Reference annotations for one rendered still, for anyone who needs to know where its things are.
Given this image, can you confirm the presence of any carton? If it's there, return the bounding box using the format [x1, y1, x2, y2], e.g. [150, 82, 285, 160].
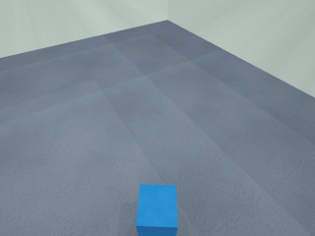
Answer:
[136, 184, 178, 236]

